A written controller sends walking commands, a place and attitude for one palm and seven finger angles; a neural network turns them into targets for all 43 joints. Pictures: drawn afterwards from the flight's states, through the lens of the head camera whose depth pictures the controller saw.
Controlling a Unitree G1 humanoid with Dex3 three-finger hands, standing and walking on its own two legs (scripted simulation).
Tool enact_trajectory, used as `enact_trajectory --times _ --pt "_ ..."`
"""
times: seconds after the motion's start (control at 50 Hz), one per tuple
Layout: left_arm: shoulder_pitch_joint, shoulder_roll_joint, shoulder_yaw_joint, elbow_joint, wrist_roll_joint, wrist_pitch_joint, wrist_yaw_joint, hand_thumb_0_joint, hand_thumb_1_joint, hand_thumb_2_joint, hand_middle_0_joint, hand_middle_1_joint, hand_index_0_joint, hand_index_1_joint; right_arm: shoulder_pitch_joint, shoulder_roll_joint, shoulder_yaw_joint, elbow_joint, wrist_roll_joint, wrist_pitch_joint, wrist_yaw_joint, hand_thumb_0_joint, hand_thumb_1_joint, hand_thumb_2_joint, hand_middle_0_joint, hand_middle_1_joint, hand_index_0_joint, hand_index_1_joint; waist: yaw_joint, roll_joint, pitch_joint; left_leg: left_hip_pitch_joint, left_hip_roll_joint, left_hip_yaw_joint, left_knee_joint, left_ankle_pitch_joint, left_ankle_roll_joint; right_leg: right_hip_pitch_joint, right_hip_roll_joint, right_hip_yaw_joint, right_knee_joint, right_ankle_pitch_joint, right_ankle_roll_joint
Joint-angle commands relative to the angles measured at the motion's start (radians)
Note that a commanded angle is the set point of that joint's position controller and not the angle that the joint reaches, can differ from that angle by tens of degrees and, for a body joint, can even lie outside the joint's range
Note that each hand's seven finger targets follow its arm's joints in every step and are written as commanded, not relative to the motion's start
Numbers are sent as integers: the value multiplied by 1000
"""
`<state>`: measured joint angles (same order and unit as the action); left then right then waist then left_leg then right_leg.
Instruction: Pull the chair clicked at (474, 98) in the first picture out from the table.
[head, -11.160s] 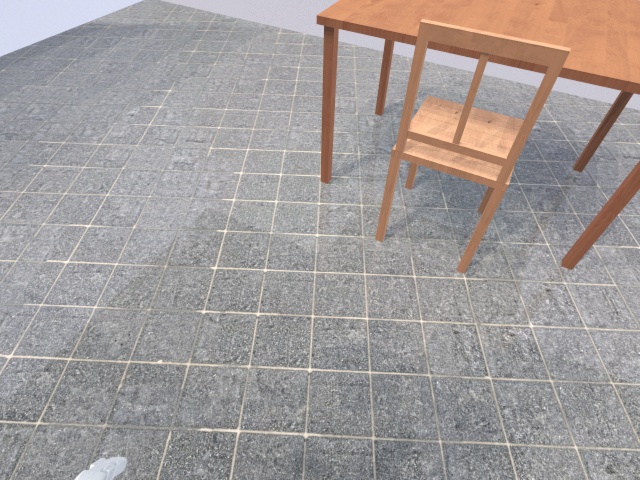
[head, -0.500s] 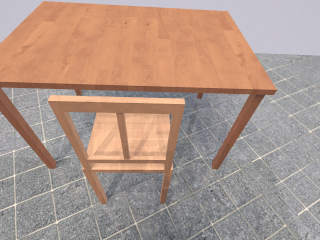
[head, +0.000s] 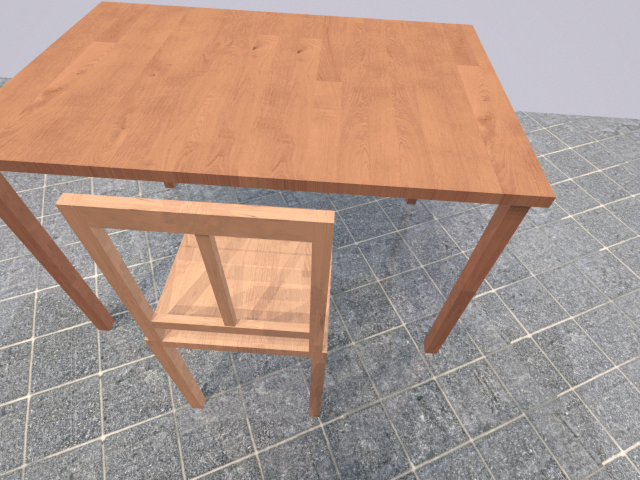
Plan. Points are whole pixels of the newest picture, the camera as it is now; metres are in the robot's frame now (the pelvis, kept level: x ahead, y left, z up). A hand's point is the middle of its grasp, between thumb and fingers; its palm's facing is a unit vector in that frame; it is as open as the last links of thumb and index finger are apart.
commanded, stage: come to a stop and stand still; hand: left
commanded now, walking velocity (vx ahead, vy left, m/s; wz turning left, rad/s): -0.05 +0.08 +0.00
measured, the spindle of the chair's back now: (219, 283) +0.42 +0.20 -0.08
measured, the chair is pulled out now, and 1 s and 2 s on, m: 0.00 0.00 0.00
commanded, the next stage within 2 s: look again from close up in 0.88 s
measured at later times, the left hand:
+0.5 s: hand out of the picture +0.04 +0.24 -0.17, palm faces +0.01 -0.97 -0.24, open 7.4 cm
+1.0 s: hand out of the picture +0.00 +0.23 -0.17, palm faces -0.01 -0.98 -0.19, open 7.4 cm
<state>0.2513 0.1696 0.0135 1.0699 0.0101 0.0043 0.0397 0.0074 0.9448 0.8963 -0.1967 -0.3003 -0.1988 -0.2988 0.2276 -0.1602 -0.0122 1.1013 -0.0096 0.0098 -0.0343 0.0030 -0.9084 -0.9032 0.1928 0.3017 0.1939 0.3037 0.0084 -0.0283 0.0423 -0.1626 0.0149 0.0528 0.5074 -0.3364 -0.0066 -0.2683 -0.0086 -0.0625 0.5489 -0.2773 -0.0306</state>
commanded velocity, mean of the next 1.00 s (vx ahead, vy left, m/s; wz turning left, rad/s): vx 0.00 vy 0.00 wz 0.00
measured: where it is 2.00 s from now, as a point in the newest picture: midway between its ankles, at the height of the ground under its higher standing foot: outside the picture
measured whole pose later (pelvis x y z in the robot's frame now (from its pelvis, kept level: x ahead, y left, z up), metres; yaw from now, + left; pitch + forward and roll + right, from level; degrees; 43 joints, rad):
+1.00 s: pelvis -0.01 +0.06 +0.00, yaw -1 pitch -2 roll +0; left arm 0.29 0.16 -0.01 1.06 0.01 0.01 0.04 0.00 0.91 0.90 -0.19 -0.30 -0.20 -0.30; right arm 0.25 -0.16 0.00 1.10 -0.02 0.00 -0.02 0.01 -0.91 -0.90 0.20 0.30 0.20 0.30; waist 0.00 -0.01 0.06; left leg -0.12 -0.05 0.10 0.46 -0.32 0.08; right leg -0.23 -0.07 -0.01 0.48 -0.23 0.06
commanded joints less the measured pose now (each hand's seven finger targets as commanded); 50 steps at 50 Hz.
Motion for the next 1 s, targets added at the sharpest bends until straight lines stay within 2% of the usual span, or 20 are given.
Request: enact_trajectory --times 0.0,0.06,0.1,0.12,0.14,0.16,0.18,0.2,0.22,0.24,0.26,0.3,0.34,0.38,0.42,0.5,0.54,0.62,0.78,0.98 --pt "39 152 34 -69 5 -11 11 0 900 900 -200 -300 -200 -300 79 -83 -17 -42 0 0 -2 0 -900 -900 200 300 200 300 1 15 -50 -11 71 -39 -29 296 12 71 -189 180 -84 463 -46" --pt "23 146 30 -83 7 -6 9 0 900 900 -200 -300 -200 -300 60 -90 -19 -69 -1 2 2 0 -900 -900 200 300 200 300 -6 -27 -47 -2 67 -44 -45 231 15 33 -183 185 -112 340 -43" --pt "2 138 27 -96 8 -3 6 0 900 900 -200 -300 -200 -300 54 -91 -17 -79 -3 -1 6 0 -900 -900 200 300 200 300 -8 -12 -23 -11 77 -68 -90 200 24 3 -153 163 -122 215 -28" --pt "7 226 3 -121 2 -20 11 0 900 900 -200 -300 -200 -300 -3 -167 -25 -150 -19 -7 7 0 -900 -900 200 300 200 300 -28 192 51 -21 24 -94 -157 251 28 8 -56 131 -32 91 -22" --pt "58 166 11 -146 4 -10 13 0 900 900 -200 -300 -200 -300 -25 -159 -43 -189 -15 -22 11 0 -900 -900 200 300 200 300 7 161 -39 -87 107 -112 -92 152 43 10 -85 91 -40 -18 -5" --pt "55 153 4 -143 7 -12 13 0 900 900 -200 -300 -200 -300 -61 -143 -39 -213 -11 -15 17 0 -900 -900 200 300 200 300 9 123 -48 -119 75 -106 -69 94 46 41 -101 116 -66 26 -13" --pt "59 155 6 -156 7 -18 15 0 900 900 -200 -300 -200 -300 -50 -131 -39 -228 -12 -11 20 0 -900 -900 200 300 200 300 2 18 -57 -139 40 -86 -17 37 35 41 -133 169 -109 -4 -25" --pt "36 164 8 -168 8 -23 17 0 900 900 -200 -300 -200 -300 -27 -129 -39 -231 -13 -8 22 0 -900 -900 200 300 200 300 -17 -78 -43 -144 13 -68 25 9 26 8 -169 229 -149 -52 -43" --pt "19 178 6 -189 7 -21 18 0 900 900 -200 -300 -200 -300 5 -127 -35 -235 -17 -2 26 0 -900 -900 200 300 200 300 -28 -142 -32 -127 -1 -58 45 -18 29 -24 -188 273 -188 -124 -59" --pt "0 181 13 -198 8 -20 19 0 900 900 -200 -300 -200 -300 19 -123 -39 -234 -17 0 27 0 -900 -900 200 300 200 300 -40 -142 -15 -115 -3 -61 67 -11 28 -77 -199 274 -210 -180 -60" --pt "-16 182 16 -209 8 -19 20 0 900 900 -200 -300 -200 -300 29 -123 -40 -233 -15 -2 27 0 -900 -900 200 300 200 300 -49 -110 2 -102 4 -67 63 7 31 -116 -192 254 -202 -175 -57" --pt "-21 168 17 -218 7 -20 19 0 900 900 -200 -300 -200 -300 42 -124 -38 -229 -15 -15 26 0 -900 -900 200 300 200 300 -46 -20 -4 -107 34 -97 -5 70 45 -88 -141 177 -119 -40 -35" --pt "6 146 9 -216 6 -13 16 0 900 900 -200 -300 -200 -300 28 -140 -33 -231 -17 -21 25 0 -900 -900 200 300 200 300 -25 57 -17 -130 89 -147 -87 122 66 -32 -78 80 -36 38 -1" --pt "35 133 7 -205 5 -14 16 0 900 900 -200 -300 -200 -300 9 -157 -34 -227 -14 -27 19 0 -900 -900 200 300 200 300 -4 86 -25 -131 112 -161 -101 266 72 15 -62 41 -6 106 16" --pt "50 132 3 -197 3 -12 15 0 900 900 -200 -300 -200 -300 21 -161 -27 -211 -14 -29 17 0 -900 -900 200 300 200 300 1 77 -55 -92 112 -144 -88 352 72 44 -63 48 -9 135 13" --pt "52 131 6 -176 1 -11 14 0 900 900 -200 -300 -200 -300 26 -149 -26 -181 -10 -29 14 0 -900 -900 200 300 200 300 -5 69 -26 -99 99 -132 -109 275 63 48 -80 60 -37 150 19" --pt "55 126 3 -168 2 -9 12 0 900 900 -200 -300 -200 -300 30 -148 -21 -165 -11 -27 15 0 -900 -900 200 300 200 300 -3 40 -11 -96 99 -127 -121 240 64 48 -82 66 -50 143 19" --pt "57 123 2 -146 2 -11 13 0 900 900 -200 -300 -200 -300 46 -142 -18 -131 -8 -31 12 0 -900 -900 200 300 200 300 -7 58 -19 -58 101 -119 -129 307 61 60 -85 67 -53 181 22" --pt "74 95 -2 -91 2 -11 14 0 900 900 -200 -300 -200 -300 61 -123 -13 -74 -3 -32 8 0 -900 -900 200 300 200 300 -11 49 11 -36 97 -107 -158 272 55 60 -92 76 -81 187 27" --pt "100 73 -4 -37 3 -16 15 0 900 900 -200 -300 -200 -300 80 -105 -8 -20 0 -34 4 0 -900 -900 200 300 200 300 -12 27 13 6 92 -94 -163 317 51 69 -99 83 -97 228 29"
